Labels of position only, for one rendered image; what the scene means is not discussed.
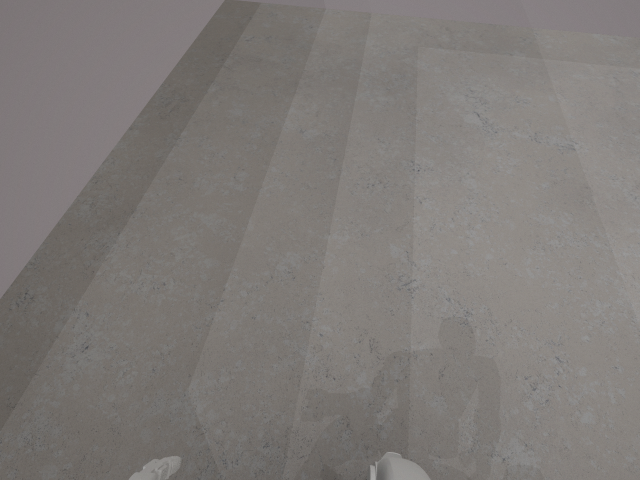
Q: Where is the robot right shin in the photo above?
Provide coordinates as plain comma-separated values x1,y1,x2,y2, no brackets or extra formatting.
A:
380,452,402,460

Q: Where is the right robot thigh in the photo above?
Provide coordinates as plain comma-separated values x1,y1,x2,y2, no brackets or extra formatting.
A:
367,457,431,480

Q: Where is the left robot hand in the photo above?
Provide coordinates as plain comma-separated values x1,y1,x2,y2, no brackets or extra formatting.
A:
129,456,181,480

